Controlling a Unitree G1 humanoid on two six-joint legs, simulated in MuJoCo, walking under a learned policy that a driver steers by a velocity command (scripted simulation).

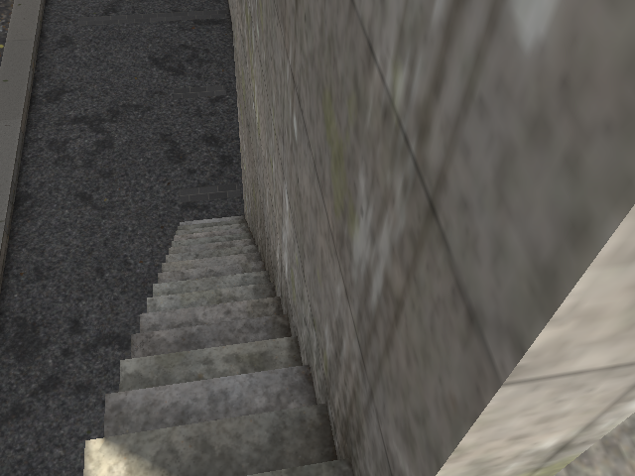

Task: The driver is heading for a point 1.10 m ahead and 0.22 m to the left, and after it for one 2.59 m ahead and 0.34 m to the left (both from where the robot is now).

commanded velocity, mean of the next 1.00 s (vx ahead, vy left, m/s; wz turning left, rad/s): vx -0.04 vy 0.14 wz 0.39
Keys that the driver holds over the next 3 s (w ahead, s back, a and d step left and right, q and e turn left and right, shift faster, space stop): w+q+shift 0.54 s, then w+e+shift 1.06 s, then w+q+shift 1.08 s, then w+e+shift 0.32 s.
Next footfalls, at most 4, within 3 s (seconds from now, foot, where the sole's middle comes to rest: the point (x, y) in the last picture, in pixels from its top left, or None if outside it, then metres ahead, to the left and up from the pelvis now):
0.08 right None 0.02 -0.12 -0.77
0.68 left None -0.19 0.19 -0.77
1.52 right None -0.36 -0.06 -0.77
1.80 left None -0.38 0.06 -0.77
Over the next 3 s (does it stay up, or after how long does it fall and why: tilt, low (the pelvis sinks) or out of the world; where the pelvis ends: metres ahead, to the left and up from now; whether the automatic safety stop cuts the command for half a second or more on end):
stays up -0.61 -0.06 0.00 its command is cut before an obstacle from the start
